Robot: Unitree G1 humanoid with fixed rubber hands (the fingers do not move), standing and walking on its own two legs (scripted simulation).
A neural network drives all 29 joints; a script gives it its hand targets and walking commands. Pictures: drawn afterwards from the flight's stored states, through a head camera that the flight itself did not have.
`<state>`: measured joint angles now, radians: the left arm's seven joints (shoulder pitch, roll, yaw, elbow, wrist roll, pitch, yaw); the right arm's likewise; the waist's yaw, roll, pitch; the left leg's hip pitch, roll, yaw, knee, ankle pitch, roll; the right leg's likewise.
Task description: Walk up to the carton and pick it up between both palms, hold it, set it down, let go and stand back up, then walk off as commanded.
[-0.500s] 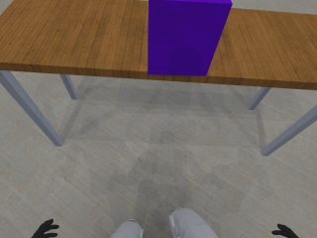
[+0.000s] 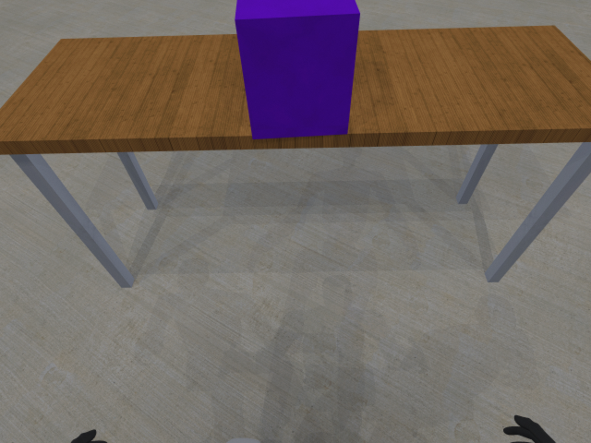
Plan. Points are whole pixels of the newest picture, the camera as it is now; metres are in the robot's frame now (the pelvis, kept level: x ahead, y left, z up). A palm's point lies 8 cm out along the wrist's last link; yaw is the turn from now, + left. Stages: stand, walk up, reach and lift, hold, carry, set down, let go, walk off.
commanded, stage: walk off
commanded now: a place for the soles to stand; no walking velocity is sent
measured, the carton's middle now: (296, 59) +0.82 +0.00 +0.09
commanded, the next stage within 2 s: stand in 1.42 s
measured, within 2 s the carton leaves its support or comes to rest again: neither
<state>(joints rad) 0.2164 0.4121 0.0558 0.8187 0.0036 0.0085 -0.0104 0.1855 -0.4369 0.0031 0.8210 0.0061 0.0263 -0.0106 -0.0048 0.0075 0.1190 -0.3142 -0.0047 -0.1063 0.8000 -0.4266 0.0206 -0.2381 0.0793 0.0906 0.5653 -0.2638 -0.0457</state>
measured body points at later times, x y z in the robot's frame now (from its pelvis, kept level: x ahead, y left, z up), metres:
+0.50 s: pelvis +0.05 +0.02 -0.01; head +0.08 +0.03 +0.44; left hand +0.15 +0.34 -0.12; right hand +0.13 -0.30 -0.11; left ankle -0.01 +0.15 -0.71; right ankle +0.10 -0.10 -0.73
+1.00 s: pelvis +0.04 +0.02 +0.00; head +0.06 +0.03 +0.44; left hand +0.14 +0.34 -0.11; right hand +0.17 -0.30 -0.09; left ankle +0.05 +0.16 -0.73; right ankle +0.08 -0.10 -0.73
